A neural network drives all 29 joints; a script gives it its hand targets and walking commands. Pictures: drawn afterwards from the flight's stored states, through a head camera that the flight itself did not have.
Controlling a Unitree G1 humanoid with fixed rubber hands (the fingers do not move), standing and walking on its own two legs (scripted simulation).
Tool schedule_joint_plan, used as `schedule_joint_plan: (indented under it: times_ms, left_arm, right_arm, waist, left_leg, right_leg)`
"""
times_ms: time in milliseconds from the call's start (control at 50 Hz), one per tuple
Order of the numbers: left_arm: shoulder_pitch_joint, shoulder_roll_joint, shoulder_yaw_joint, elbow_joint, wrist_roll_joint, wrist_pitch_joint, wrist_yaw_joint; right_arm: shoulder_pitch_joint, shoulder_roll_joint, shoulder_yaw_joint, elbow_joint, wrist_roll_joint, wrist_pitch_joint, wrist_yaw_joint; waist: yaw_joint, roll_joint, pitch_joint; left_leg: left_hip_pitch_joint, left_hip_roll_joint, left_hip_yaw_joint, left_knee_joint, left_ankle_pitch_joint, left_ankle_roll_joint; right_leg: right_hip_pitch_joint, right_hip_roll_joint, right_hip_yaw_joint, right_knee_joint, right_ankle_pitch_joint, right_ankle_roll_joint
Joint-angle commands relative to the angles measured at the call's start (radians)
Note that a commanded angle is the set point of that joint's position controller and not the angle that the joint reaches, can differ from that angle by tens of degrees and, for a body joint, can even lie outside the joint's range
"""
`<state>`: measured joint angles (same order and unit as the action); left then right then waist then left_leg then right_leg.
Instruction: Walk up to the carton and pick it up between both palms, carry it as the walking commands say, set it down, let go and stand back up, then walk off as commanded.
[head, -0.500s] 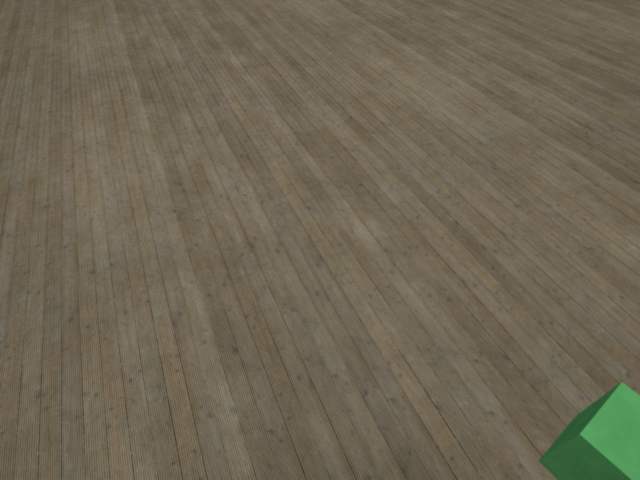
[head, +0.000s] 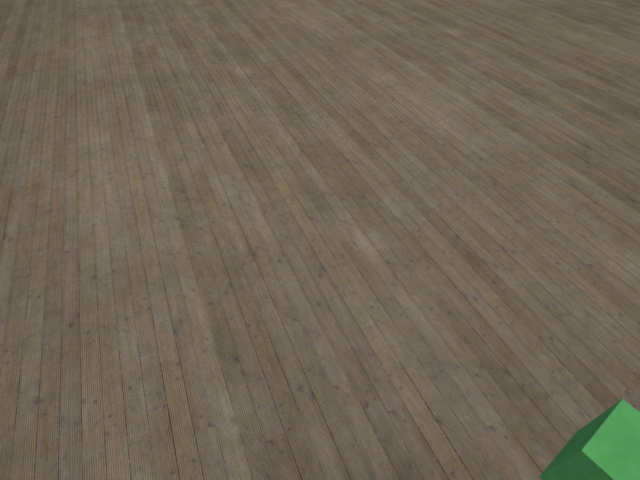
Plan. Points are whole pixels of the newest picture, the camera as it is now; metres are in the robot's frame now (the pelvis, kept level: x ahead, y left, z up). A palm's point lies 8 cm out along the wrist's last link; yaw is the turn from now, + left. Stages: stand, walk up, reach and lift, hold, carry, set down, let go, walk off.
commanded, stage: stand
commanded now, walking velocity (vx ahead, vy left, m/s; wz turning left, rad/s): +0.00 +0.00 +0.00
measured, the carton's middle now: (619, 475) +0.29 -0.72 -0.66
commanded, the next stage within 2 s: none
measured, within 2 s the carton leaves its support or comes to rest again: neither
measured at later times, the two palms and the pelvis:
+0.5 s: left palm out of the picture -0.03 +0.20 -0.15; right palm out of the picture -0.04 -0.20 -0.15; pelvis +0.02 +0.01 +0.00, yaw +0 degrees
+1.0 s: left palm out of the picture -0.04 +0.19 -0.15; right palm out of the picture -0.03 -0.20 -0.15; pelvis +0.02 +0.00 +0.00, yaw +0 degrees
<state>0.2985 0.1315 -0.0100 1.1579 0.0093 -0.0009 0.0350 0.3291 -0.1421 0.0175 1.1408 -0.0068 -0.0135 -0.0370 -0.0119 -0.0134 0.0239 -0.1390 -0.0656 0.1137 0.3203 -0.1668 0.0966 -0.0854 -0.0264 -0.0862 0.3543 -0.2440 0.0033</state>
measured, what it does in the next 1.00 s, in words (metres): stands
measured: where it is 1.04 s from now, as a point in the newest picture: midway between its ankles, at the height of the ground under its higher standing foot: outside the picture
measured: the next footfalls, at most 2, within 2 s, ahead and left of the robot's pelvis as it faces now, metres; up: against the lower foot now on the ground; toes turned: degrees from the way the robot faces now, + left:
none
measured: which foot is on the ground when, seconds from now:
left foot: down 0.00-1.00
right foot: down 0.00-1.00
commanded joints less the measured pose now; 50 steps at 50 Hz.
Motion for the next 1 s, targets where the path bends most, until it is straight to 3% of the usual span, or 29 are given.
schedule_joint_plan:
  times_ms: [0,480,980]
  left_arm:
    - [0.068,0.059,0.005,0.003,0.000,-0.004,0.004]
    - [0.137,0.035,-0.008,0.052,-0.003,-0.004,0.013]
    - [0.167,0.020,-0.008,0.051,-0.003,-0.010,0.019]
  right_arm:
    - [0.079,-0.077,-0.008,0.000,0.000,-0.005,-0.004]
    - [0.121,-0.042,0.000,0.031,0.001,-0.014,-0.009]
    - [0.120,-0.030,-0.007,0.041,0.004,-0.014,-0.010]
  waist:
    - [-0.005,0.020,0.061]
    - [-0.003,0.013,0.065]
    - [0.003,0.007,0.071]
  left_leg:
    - [0.019,0.183,-0.208,-0.086,0.036,-0.043]
    - [0.036,0.176,-0.197,-0.052,0.175,-0.049]
    - [0.025,0.171,-0.186,-0.024,0.192,-0.044]
  right_leg:
    - [-0.099,-0.088,0.097,-0.058,0.052,-0.018]
    - [-0.100,-0.093,0.096,-0.034,0.066,-0.015]
    - [-0.089,-0.095,0.100,-0.041,0.088,-0.025]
